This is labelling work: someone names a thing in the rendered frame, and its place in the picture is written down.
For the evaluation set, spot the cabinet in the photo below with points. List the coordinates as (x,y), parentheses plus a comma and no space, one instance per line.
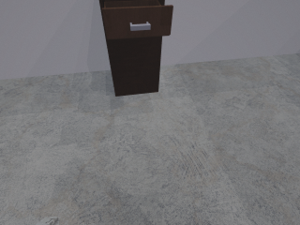
(135,62)

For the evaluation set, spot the handle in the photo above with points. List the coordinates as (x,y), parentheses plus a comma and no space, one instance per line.
(140,26)

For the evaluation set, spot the drawer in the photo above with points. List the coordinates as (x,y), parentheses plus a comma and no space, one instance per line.
(118,15)

